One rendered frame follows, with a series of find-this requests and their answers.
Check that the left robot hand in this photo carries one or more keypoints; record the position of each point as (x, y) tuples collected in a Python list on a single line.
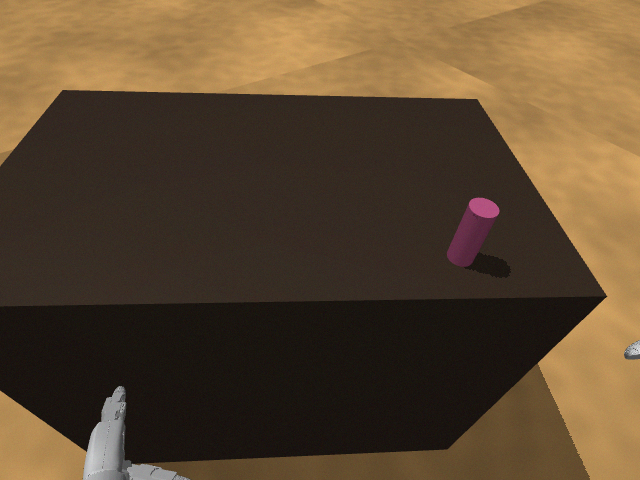
[(106, 445)]

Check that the right robot hand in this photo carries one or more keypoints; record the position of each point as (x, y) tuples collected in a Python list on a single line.
[(633, 351)]

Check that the can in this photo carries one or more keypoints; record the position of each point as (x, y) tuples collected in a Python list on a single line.
[(473, 229)]

